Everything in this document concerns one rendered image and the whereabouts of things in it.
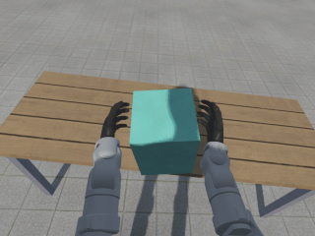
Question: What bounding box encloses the right robot hand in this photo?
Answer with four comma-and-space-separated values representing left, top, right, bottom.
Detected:
197, 99, 223, 143

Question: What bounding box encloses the carton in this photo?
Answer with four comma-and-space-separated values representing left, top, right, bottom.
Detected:
129, 88, 201, 175

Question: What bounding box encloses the robot right forearm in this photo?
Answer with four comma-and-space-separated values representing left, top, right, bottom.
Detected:
200, 141, 264, 236

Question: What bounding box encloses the robot left forearm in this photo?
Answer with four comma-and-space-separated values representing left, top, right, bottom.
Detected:
75, 137, 122, 236

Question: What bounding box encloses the left robot hand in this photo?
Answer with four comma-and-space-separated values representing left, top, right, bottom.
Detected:
100, 100, 130, 138

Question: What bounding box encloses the table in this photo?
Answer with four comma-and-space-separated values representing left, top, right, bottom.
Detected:
0, 71, 315, 218

